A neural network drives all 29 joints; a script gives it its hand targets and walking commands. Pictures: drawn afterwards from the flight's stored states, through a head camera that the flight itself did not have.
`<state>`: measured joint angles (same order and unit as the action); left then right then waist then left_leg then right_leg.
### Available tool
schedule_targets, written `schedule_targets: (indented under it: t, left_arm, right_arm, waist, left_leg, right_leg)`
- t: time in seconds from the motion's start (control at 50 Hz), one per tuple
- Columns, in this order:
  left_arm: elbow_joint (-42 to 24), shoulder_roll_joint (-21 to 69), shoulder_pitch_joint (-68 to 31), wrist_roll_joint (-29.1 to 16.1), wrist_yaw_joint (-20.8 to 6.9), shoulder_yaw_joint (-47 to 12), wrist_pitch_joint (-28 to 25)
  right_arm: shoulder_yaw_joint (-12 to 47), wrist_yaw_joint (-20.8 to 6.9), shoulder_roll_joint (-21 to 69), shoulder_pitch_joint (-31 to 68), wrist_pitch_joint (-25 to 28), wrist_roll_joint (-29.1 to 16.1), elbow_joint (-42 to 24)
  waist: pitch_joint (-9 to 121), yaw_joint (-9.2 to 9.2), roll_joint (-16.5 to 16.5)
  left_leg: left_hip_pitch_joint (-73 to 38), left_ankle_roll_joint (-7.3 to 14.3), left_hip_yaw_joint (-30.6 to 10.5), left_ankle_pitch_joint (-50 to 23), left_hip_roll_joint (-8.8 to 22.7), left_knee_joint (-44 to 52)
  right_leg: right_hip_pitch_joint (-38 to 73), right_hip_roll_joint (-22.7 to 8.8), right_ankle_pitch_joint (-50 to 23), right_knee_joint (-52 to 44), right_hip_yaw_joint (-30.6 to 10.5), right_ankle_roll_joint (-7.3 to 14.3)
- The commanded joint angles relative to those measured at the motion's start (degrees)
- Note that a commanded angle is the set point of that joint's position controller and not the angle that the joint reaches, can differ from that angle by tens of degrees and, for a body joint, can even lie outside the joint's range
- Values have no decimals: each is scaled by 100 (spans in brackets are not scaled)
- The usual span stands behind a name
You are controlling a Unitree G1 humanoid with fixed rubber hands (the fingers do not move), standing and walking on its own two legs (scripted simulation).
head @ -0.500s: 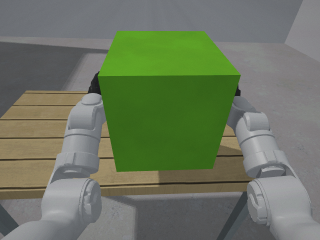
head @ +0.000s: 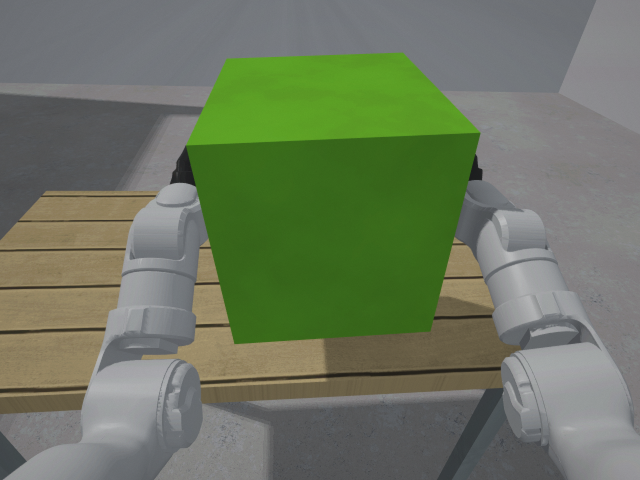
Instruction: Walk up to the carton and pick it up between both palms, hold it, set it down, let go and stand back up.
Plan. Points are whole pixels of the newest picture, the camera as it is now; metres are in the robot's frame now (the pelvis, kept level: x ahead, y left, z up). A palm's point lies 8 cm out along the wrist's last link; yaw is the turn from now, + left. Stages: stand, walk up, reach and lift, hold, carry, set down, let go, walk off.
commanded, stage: reach and lift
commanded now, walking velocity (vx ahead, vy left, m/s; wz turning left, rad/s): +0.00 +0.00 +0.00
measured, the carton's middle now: (324, 189) +0.41 -0.01 +0.23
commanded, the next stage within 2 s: hold in 0.38 s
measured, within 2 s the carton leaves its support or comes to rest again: neither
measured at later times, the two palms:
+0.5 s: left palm (182, 183) +0.38 +0.16 +0.25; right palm (466, 175) +0.38 -0.17 +0.27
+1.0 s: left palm (173, 169) +0.37 +0.16 +0.27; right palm (469, 160) +0.37 -0.17 +0.29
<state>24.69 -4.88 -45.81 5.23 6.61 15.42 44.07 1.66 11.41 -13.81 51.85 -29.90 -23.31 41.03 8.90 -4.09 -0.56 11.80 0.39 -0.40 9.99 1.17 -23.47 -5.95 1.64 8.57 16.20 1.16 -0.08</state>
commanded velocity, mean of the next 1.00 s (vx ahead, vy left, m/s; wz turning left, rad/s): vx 0.00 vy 0.00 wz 0.00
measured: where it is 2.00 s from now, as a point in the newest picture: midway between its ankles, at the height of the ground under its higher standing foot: outside the picture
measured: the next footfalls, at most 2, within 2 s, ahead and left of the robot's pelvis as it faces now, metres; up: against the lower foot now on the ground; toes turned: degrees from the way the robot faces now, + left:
none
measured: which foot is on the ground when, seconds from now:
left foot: down 0.00-1.00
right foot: down 0.00-1.00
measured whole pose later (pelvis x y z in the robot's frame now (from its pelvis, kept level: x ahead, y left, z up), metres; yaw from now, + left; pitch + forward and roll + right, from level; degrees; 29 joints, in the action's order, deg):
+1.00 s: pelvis -0.01 -0.01 +0.00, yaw +0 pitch -1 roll -2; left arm 31.9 -7.9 -54.4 5.2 4.7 17.7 48.9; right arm 2.4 13.4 -15.2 61.2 -36.8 -25.9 47.5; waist 12.5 -2.5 -1.1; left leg 13.6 -0.2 -1.9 9.6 1.4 -23.9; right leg -8.0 2.8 8.2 16.9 0.0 0.5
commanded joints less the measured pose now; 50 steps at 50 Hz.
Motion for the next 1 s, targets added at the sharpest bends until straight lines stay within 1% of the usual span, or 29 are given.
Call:
schedule_targets:
  t: [0.0, 0.02, 0.04, 0.08, 0.1, 0.12, 0.2, 0.26, 0.28, 0.3, 0.32, 0.38, 0.42, 0.48, 0.5, 0.52, 0.56, 0.62, 0.68, 0.72, 0.76, 0.8, 0.82, 0.86, 0.88, 0.9, 0.92, 0.94, 0.98]
  left_arm:
    - [-1372, 3499, -5364, -882, -970, -2327, -486]
    - [-1401, 3583, -5369, -948, -992, -2414, -471]
    - [-1507, 3596, -5601, -1000, -984, -2495, -499]
    - [-1470, 3590, -5546, -1043, -993, -2458, -466]
    - [-1680, 3624, -5694, -1162, -978, -2610, -487]
    - [-1550, 3577, -5720, -1148, -973, -2574, -471]
    - [-1314, 3501, -5476, -956, -1014, -2320, -342]
    - [-1514, 3334, -5544, -937, -1074, -2237, -342]
    - [-1693, 3383, -5732, -996, -1079, -2343, -342]
    - [-1618, 3324, -5768, -1011, -1071, -2264, -323]
    - [-1523, 3331, -5857, -1051, -1078, -2299, -309]
    - [-1384, 3356, -5971, -1132, -1046, -2289, -307]
    - [-1314, 3344, -5893, -1081, -1023, -2199, -287]
    - [-1391, 3351, -5836, -1073, -1058, -2286, -206]
    - [-1644, 3346, -5812, -1146, -1068, -2296, -213]
    - [-1382, 3277, -5779, -1089, -1085, -2242, -152]
    - [-1608, 3362, -5858, -1171, -1091, -2326, -154]
    - [-1641, 3336, -5976, -1123, -1104, -2304, -90]
    - [-1413, 3290, -6106, -1093, -1133, -2170, -48]
    - [-1288, 3300, -6342, -1176, -1107, -2189, -89]
    - [-948, 3191, -6490, -1133, -1090, -1991, -148]
    - [-1074, 3302, -6565, -1223, -1047, -2083, -200]
    - [-858, 3308, -6454, -1188, -1053, -2004, -170]
    - [-930, 3292, -6485, -1169, -1052, -1894, -200]
    - [-710, 3282, -6353, -1093, -1056, -1838, -167]
    - [-914, 3273, -6313, -1116, -1059, -1801, -190]
    - [-1070, 3302, -6452, -1226, -1049, -1971, -202]
    - [-876, 3238, -6367, -1092, -1061, -1802, -158]
    - [-735, 3216, -6262, -1084, -1111, -1769, -124]
  right_arm:
    - [1381, -757, 4269, 5380, 60, -804, -1891]
    - [1408, -757, 4362, 5599, 112, -792, -2185]
    - [1344, -757, 4349, 5555, 69, -798, -1987]
    - [1434, -763, 4368, 5723, 63, -879, -2244]
    - [1451, -739, 4370, 5817, 64, -935, -2414]
    - [1460, -709, 4397, 5871, 20, -932, -2441]
    - [1401, -635, 4253, 5717, -124, -960, -2179]
    - [1494, -604, 4316, 5589, -199, -1068, -2112]
    - [1478, -605, 4303, 5559, -227, -1136, -2095]
    - [1555, -610, 4361, 5756, -229, -1173, -2213]
    - [1460, -613, 4388, 5769, -256, -1131, -2146]
    - [1344, -634, 4413, 5973, -266, -1065, -2145]
    - [1379, -636, 4414, 5983, -305, -1113, -2073]
    - [1412, -555, 4298, 5915, -374, -1253, -2081]
    - [1541, -518, 4375, 5927, -384, -1365, -2342]
    - [1454, -488, 4272, 5996, -431, -1358, -2283]
    - [1485, -484, 4346, 6056, -437, -1375, -2456]
    - [1340, -509, 4211, 5805, -560, -1338, -2058]
    - [1167, -578, 4190, 5873, -634, -1211, -1698]
    - [1070, -630, 4236, 6097, -624, -1145, -1629]
    - [1034, -681, 4394, 6411, -608, -1045, -1557]
    - [996, -708, 4407, 6308, -605, -1102, -1409]
    - [976, -696, 4357, 6384, -578, -1104, -1469]
    - [1079, -687, 4455, 6514, -550, -1160, -1552]
    - [1021, -667, 4305, 6432, -554, -1186, -1385]
    - [1158, -662, 4356, 6376, -543, -1250, -1502]
    - [1137, -641, 4309, 6425, -523, -1336, -1615]
    - [1066, -636, 4202, 6224, -596, -1282, -1286]
    - [983, -660, 4124, 6246, -579, -1197, -1260]
  waist:
    - [2455, 19, -81]
    - [2677, 42, -82]
    - [2609, -51, -212]
    - [2776, 23, -118]
    - [3065, -48, -167]
    - [2974, -40, -134]
    - [2581, -2, -127]
    - [2671, 9, -45]
    - [2708, -34, -197]
    - [2741, 72, -79]
    - [2729, -2, -117]
    - [2857, 18, -140]
    - [2752, 85, -90]
    - [2775, 9, -278]
    - [3121, 40, -129]
    - [2752, -2, -213]
    - [2927, -7, -187]
    - [2651, -110, -356]
    - [2330, -52, -310]
    - [2564, -31, -336]
    - [2445, 121, -51]
    - [2631, 75, -233]
    - [2625, 133, -234]
    - [2833, 192, -91]
    - [2618, 151, -179]
    - [2907, 217, -61]
    - [3031, 87, -198]
    - [2634, 105, -259]
    - [2512, 69, -76]
  left_leg:
    - [-1246, -249, -181, -1400, -287, 242]
    - [-1220, -220, -169, -1355, -307, 220]
    - [-1189, -272, -190, -1316, -289, 233]
    - [-1280, -265, -195, -1582, -288, 138]
    - [-1368, -310, -210, -1764, -305, 46]
    - [-1334, -279, -198, -1664, -339, 21]
    - [-1166, -258, -179, -1519, -330, 129]
    - [-1174, -263, -174, -1692, -345, 103]
    - [-1225, -335, -207, -1765, -332, 87]
    - [-1183, -267, -177, -1693, -345, 71]
    - [-1140, -251, -166, -1456, -347, 101]
    - [-1026, -200, -166, -1212, -341, 125]
    - [-1057, -204, -187, -1454, -335, 82]
    - [-1146, -287, -212, -1713, -331, 5]
    - [-1232, -281, -214, -1943, -342, -73]
    - [-1132, -272, -217, -1703, -357, -18]
    - [-1161, -268, -222, -1667, -350, 2]
    - [-1103, -346, -243, -1592, -318, 78]
    - [-809, -293, -217, -966, -280, 257]
    - [-780, -262, -222, -839, -276, 259]
    - [-652, -141, -201, -568, -305, 309]
    - [-721, -215, -248, -851, -263, 243]
    - [-681, -207, -230, -830, -281, 221]
    - [-712, -172, -213, -1003, -311, 175]
    - [-767, -197, -245, -1083, -279, 177]
    - [-878, -183, -226, -1273, -277, 139]
    - [-981, -237, -259, -1387, -287, 73]
    - [-920, -252, -246, -1278, -285, 135]
    - [-822, -213, -244, -1031, -262, 219]
  right_leg:
    - [297, 345, -1208, -97, -147, -235]
    - [355, 324, -1220, -97, -169, -249]
    - [286, 317, -1186, -85, -176, -230]
    - [398, 354, -1456, -49, -157, -246]
    - [444, 374, -1626, -1, -145, -250]
    - [394, 363, -1619, -29, -152, -287]
    - [458, 351, -1585, -54, -197, -288]
    - [638, 352, -1898, 16, -208, -329]
    - [587, 355, -1880, 44, -198, -328]
    - [530, 360, -1761, 1, -200, -339]
    - [475, 305, -1572, -40, -228, -342]
    - [373, 307, -1379, -34, -240, -308]
    - [402, 336, -1651, 3, -232, -316]
    - [526, 342, -1890, 2, -265, -295]
    - [716, 374, -2124, 53, -254, -348]
    - [567, 335, -1946, -28, -273, -347]
    - [517, 339, -1741, -36, -257, -340]
    - [407, 322, -1512, -65, -258, -267]
    - [219, 298, -804, -160, -281, -196]
    - [192, 286, -671, -150, -296, -188]
    - [91, 265, -423, -194, -294, -249]
    - [155, 295, -652, -124, -306, -186]
    - [184, 280, -693, -137, -318, -197]
    - [296, 309, -882, -97, -308, -232]
    - [206, 304, -1018, -114, -324, -210]
    - [364, 326, -1153, -76, -310, -244]
    - [286, 328, -1263, -60, -315, -239]
    - [216, 312, -1091, -117, -316, -206]
    - [161, 306, -816, -175, -295, -197]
